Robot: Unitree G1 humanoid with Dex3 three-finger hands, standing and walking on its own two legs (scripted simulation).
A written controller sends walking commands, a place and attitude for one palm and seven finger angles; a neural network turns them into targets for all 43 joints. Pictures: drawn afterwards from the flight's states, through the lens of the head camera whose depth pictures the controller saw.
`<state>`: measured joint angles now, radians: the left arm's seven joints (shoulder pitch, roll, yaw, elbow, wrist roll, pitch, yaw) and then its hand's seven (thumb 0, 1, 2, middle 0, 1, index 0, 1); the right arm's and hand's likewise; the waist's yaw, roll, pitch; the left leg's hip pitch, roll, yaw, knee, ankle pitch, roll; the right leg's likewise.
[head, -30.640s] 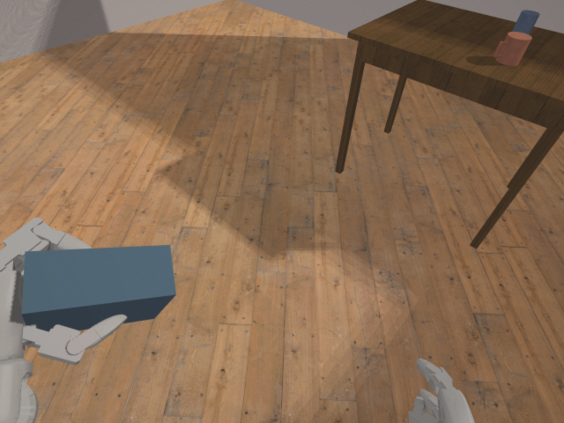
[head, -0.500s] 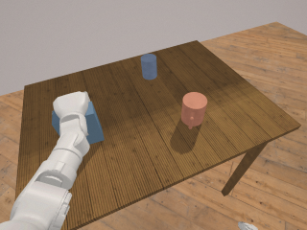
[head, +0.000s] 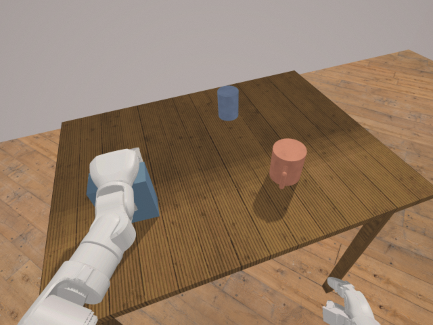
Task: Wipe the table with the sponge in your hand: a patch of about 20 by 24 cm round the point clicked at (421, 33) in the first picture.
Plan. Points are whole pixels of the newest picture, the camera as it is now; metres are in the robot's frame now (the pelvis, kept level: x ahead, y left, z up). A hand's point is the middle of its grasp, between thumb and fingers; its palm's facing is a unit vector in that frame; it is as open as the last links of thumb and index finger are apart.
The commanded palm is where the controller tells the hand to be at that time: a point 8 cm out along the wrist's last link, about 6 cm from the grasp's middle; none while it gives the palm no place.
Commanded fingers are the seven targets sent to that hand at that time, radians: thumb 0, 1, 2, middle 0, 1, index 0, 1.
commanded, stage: wipe back along the middle lane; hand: left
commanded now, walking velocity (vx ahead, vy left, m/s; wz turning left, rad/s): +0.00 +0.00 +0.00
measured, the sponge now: (129, 201) +0.36 +0.24 +0.01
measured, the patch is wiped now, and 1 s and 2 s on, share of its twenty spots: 0.65 0.70 0.75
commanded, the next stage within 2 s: slide across to the third lane in 0.80 s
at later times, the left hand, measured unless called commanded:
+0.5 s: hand (125, 204) +0.31 +0.21 +0.07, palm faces +0.06 -0.07 -1.00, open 9.9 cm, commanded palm +0.27 +0.20 +0.11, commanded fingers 0.00 0.10 1.30 -1.20 -1.60 -1.20 -1.60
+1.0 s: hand (137, 223) +0.28 +0.18 +0.07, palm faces +0.05 -0.08 -1.00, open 9.9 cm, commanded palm +0.24 +0.16 +0.11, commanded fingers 0.00 0.10 1.30 -1.20 -1.60 -1.20 -1.60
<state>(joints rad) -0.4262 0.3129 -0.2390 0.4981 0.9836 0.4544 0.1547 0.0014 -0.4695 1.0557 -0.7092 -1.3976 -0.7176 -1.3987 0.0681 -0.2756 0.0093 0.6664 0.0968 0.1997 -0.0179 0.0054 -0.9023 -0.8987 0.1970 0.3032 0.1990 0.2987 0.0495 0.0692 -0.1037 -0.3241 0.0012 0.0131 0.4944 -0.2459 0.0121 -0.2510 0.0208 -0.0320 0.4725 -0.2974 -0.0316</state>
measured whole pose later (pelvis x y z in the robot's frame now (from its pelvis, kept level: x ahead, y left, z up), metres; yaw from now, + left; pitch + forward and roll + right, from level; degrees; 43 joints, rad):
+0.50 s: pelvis -0.01 +0.00 +0.00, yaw -1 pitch +2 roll +0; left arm -0.22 0.29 -0.30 0.24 0.99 0.53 0.15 0.01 -0.47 1.06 -0.70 -1.40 -0.72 -1.40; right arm 0.03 -0.27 0.03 0.65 0.09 0.20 0.02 0.01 -0.90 -0.90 0.20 0.30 0.20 0.30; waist 0.07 0.08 -0.10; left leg -0.28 0.00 0.03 0.49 -0.25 0.02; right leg -0.21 0.01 -0.02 0.49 -0.30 -0.03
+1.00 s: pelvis -0.02 -0.02 +0.00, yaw -1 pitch -1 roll +1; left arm -0.12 0.27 -0.36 0.12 0.99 0.56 0.14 0.01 -0.47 1.06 -0.70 -1.41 -0.72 -1.39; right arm -0.01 -0.26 0.03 0.66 0.09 0.19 0.03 0.01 -0.90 -0.90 0.20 0.30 0.20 0.30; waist 0.09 0.10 -0.08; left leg -0.24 0.01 0.02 0.49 -0.23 -0.01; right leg -0.19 0.03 -0.03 0.52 -0.31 -0.06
